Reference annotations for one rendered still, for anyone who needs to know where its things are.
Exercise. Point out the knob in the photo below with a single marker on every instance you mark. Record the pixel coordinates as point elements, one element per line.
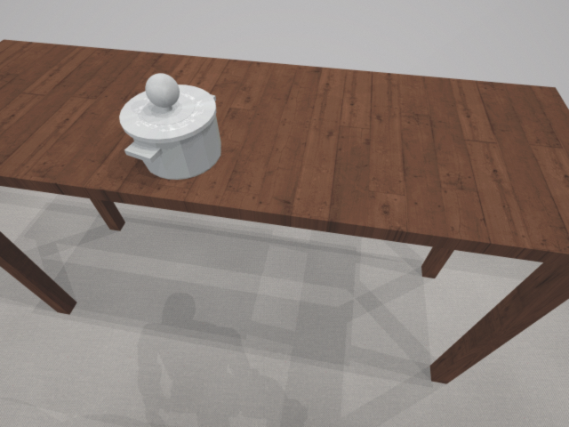
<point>162,90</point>

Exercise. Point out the lid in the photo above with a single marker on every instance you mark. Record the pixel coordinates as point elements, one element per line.
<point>191,114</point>

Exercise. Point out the table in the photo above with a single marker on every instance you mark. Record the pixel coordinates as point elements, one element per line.
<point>466,165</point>

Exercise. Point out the pot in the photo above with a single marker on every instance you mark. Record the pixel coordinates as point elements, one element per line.
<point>180,159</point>

